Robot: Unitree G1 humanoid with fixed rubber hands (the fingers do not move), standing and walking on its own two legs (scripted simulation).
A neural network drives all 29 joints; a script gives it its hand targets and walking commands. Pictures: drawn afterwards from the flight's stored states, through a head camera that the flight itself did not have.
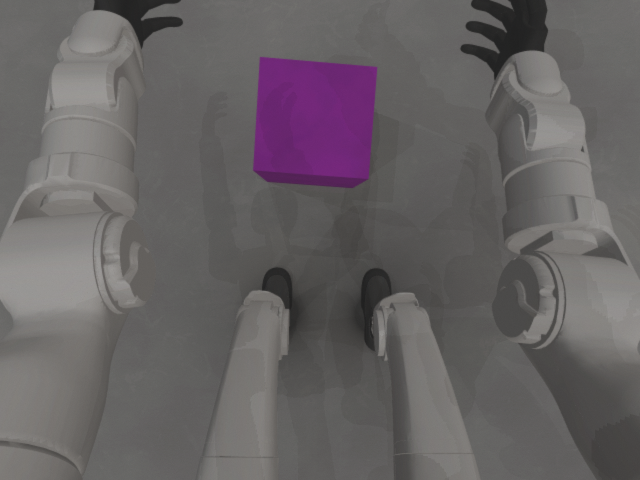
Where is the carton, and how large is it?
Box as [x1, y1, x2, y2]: [253, 57, 376, 187]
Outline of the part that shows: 260,57 253,170 267,181 353,187 367,179 376,67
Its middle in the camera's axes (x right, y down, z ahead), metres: -0.01 -0.22 +0.82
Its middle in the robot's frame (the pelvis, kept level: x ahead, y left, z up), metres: +0.54 +0.03 -0.53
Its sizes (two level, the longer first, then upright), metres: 0.210 0.200 0.250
